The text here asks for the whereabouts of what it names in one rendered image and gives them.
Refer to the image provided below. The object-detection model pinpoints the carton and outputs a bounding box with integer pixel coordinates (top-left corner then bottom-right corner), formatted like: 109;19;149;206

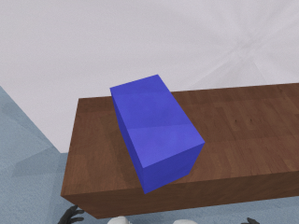
110;74;205;194

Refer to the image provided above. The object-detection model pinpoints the left robot hand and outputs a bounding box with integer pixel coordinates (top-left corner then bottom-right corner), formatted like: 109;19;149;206
58;204;85;224

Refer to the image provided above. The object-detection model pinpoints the pedestal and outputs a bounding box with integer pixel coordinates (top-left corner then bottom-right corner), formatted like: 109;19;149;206
60;82;299;219

